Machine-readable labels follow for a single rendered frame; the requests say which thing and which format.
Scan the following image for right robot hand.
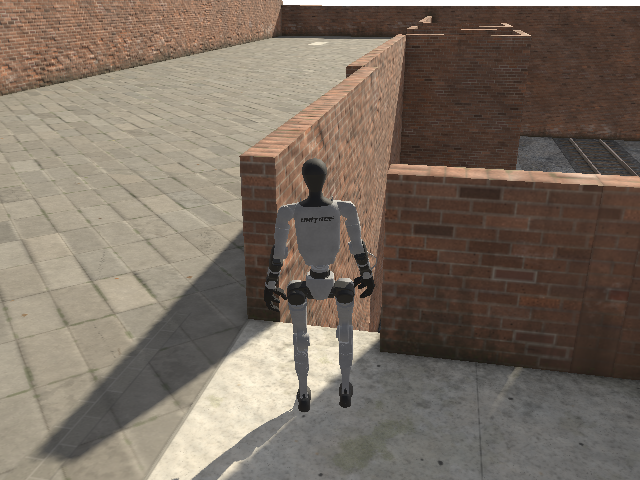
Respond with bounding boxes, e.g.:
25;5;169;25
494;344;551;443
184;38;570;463
353;276;375;298

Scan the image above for left robot upper arm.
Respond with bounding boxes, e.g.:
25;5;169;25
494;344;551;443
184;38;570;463
273;203;296;260

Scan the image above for robot left thigh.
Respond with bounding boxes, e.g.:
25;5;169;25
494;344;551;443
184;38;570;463
287;280;310;351

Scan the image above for left robot shin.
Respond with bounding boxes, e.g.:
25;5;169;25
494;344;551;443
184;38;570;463
293;333;309;399

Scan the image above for robot left forearm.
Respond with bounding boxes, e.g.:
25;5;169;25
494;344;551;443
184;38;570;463
265;245;283;289

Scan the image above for left robot hand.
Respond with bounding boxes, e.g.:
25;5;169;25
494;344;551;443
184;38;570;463
264;286;287;312

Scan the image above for robot right forearm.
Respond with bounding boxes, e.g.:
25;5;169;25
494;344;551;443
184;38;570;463
354;239;373;279

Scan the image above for right robot upper arm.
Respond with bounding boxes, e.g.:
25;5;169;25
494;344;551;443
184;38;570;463
337;200;365;255

